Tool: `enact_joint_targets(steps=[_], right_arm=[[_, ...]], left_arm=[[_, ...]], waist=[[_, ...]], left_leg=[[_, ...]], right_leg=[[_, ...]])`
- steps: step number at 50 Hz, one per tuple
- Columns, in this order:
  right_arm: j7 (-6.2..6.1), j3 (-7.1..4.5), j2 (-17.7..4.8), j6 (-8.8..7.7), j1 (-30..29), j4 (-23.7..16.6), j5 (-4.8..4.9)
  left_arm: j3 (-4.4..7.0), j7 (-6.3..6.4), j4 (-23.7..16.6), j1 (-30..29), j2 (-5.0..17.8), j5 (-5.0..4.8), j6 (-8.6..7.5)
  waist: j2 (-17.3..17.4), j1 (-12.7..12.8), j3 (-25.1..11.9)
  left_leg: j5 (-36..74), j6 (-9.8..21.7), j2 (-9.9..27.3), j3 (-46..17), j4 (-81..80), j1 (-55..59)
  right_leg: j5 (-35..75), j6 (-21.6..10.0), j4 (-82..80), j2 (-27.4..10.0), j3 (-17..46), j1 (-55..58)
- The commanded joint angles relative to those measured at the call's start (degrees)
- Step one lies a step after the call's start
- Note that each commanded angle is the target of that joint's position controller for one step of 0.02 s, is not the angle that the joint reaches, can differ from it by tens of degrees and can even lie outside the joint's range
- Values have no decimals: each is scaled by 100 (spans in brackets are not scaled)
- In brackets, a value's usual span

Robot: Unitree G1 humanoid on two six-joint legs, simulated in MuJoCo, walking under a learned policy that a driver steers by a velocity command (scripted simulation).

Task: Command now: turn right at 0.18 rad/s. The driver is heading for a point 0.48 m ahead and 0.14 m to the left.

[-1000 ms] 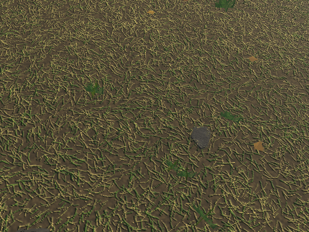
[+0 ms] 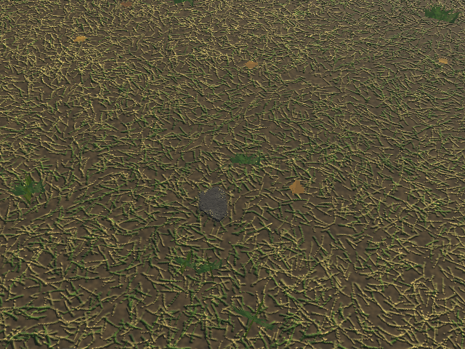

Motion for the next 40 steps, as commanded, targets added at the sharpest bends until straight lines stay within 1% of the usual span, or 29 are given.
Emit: enact_joint_targets(steps=[1, 2, 3, 4, 5, 6, 7, 8, 9, 10, 13, 15, 17, 20, 22, 23, 24, 25, 26, 27, 28, 29, 30, 31, 32, 33, 35, 37, 40], right_arm=[[137, -207, -926, -113, -178, -217, 142], [180, -102, -704, -153, -284, -147, 195], [219, -36, -596, -205, -161, -15, 261], [252, 3, -574, -279, 106, 39, 161], [321, 85, -429, -347, 253, -47, -77], [280, 56, -515, -301, 201, -61, 52], [221, -75, -978, -221, -65, -85, 171], [161, -189, -1098, -130, -58, -70, 254], [94, -236, -1035, 5, 199, 54, 267], [29, -251, -956, 136, 378, 80, 236], [-58, -223, -679, 313, 386, -48, 189], [2, -180, -545, 332, 170, -255, 169], [122, -125, -440, 322, -10, -469, 142], [242, -197, -620, 378, 92, -628, 169], [274, -232, -649, 402, 347, -589, 251], [275, -268, -671, 366, 730, -419, 273], [235, -338, -769, 314, 1348, -93, 289], [168, -473, -1075, 230, 2312, 293, 303], [168, -593, -1876, -9, 2527, 172, 219], [260, -441, -1540, -293, 1964, -165, 107], [234, -330, -1325, -432, 1508, -235, 110], [208, -259, -1152, -476, 1324, -300, 174], [158, -209, -1070, -437, 1129, -346, 199], [94, -162, -1001, -417, 1083, -400, 163], [149, -241, -1284, -301, 1084, -213, -129], [186, -212, -1192, -305, 1145, -128, -95], [256, -103, -876, -385, 1542, 119, 2], [277, -69, -796, -450, 1857, 274, 8], [236, -56, -853, -522, 2043, 434, -49]], left_arm=[[30, 63, -371, -48, 271, 67, -93], [7, 76, -223, 171, 167, 97, -102], [24, 87, -140, 359, 269, 120, -120], [116, 154, -145, 558, 727, 151, -134], [212, 254, -221, 747, 1242, 262, -87], [209, 245, -153, 409, 1059, 254, -72], [219, 208, -250, 287, 992, 250, -119], [224, 233, -190, 234, 956, 251, -165], [189, 248, -216, 45, 868, 213, -219], [164, 249, -208, -257, 734, 153, -270], [106, 286, -166, -561, 443, 198, -317], [125, 310, -119, -564, 437, 199, -326], [199, 295, -73, -503, 627, 174, -329], [302, 198, -16, -418, 881, 73, -355], [361, 102, 64, -278, 1001, -82, -405], [350, 81, 102, -410, 959, -152, -426], [295, 65, 122, -523, 749, -117, -432], [180, 23, 56, -798, 352, -17, -428], [76, 29, -399, -1312, -5, 14, -514], [98, -35, -625, -1765, 329, -177, -758], [150, -123, -633, -1693, 550, -285, -936], [199, -152, -451, -1272, 678, -158, -1050], [231, -145, -313, -1061, 727, 13, -1119], [262, -149, -240, -988, 749, 75, -1139], [67, -283, 75, -616, 460, 737, -757], [49, -327, 168, -360, 324, 704, -563], [-8, -359, 231, -375, 315, 474, -391], [-10, -361, 185, -724, 408, 355, -364], [-52, -404, 91, -1176, 410, 311, -406]], waist=[[834, 144, -861], [822, 326, -902], [755, 449, -891], [474, 344, -1190], [-603, 225, -1590], [-1191, 310, -1686], [-984, 514, -1317], [-1031, 512, -1116], [-944, 379, -977], [-915, 195, -770], [-866, 66, -539], [-772, 137, -587], [-747, 219, -683], [-743, 189, -804], [-659, 96, -938], [-595, -140, -878], [-325, -376, -767], [776, -762, -526], [2367, -771, 56], [1408, -764, 108], [1223, -458, 293], [927, -182, 183], [663, -16, 129], [622, 54, 69], [654, 28, 15], [656, 114, -9], [714, -10, 72], [724, -213, 156], [696, -393, 380]], left_leg=[[3287, 1216, 1326, -1187, -192, 673], [3188, 1033, 1165, -1140, -18, 472], [2969, 727, 1031, -1094, 94, 71], [2112, 291, 801, -1052, 257, -471], [-331, -126, 429, -836, 926, -1515], [-1807, -382, 192, -714, 1511, -1603], [-2180, -503, 118, -753, 2620, -1905], [-2297, -569, 85, -845, 3672, -2332], [-2146, -624, 162, -1046, 4193, -2346], [-1843, -680, 213, -1106, 4381, -2284], [-1021, -793, 284, -900, 4322, -2232], [-719, -755, 419, -849, 3653, -2099], [-698, -628, 483, -733, 2971, -1799], [-756, -407, 403, -495, 2388, -1406], [-723, -106, 322, -285, 1969, -835], [-646, 82, 169, -93, 1650, -252], [-910, 309, -57, 6, 1505, 468], [-1680, 744, 148, -750, 748, 1220], [-3830, 1828, 1479, -4607, -836, 1531], [-4462, 2160, 2036, -5952, -1788, 1354], [-4142, 1970, 2076, -5619, -1822, 1237], [-3587, 1747, 1866, -5112, -1614, 1176], [-2918, 1524, 1606, -4501, -1449, 994], [-2489, 1387, 1358, -4034, -1433, 797], [-1713, 1046, 769, -3251, -1583, 345], [-1283, 969, 547, -2803, -1631, 301], [-735, 952, 474, -2441, -1762, 523], [-453, 898, 591, -2305, -1886, 999], [-195, 828, 772, -1950, -2127, 1482]], right_leg=[[100, -204, -1330, 308, -175, 699], [799, -324, -2348, 357, -212, 1385], [1951, -480, -3428, 377, -205, 2280], [3311, -607, -3124, -148, 304, 3331], [5791, -1161, -2237, -1330, 1119, 4372], [5032, -1986, -2382, -1746, 1233, 3603], [4615, -2219, -2639, -1676, 1225, 3261], [4455, -2238, -2769, -1669, 1089, 3059], [4109, -2115, -2890, -1568, 740, 2682], [3711, -1982, -3027, -1495, 476, 2272], [2828, -1812, -3277, -1351, -129, 1815], [2549, -1769, -3240, -1370, -373, 1905], [2650, -1762, -3155, -1498, -520, 1989], [2846, -1667, -2938, -1750, -594, 2104], [323, -1453, -3128, -1827, -579, 1858], [-1056, -1272, -3035, -1701, -663, 1379], [-1871, -1076, -2538, -1440, -891, 734], [-2026, -783, -693, -860, -1447, -226], [-1915, -379, 1829, 230, -1109, -2592], [-1194, -592, 2286, 331, 273, -3249], [-629, -740, 2199, 123, 421, -3324], [-131, -802, 1965, 31, 454, -3046], [400, -758, 1544, -35, 430, -2706], [871, -682, 1150, -24, 395, -2313], [1345, -473, 1087, 55, -75, -1665], [1588, -370, 992, 131, -284, -1469], [1845, -281, 623, 45, -457, -1539], [2097, -313, 273, -4, -518, -1873], [2286, -512, -246, 37, -622, -2180]])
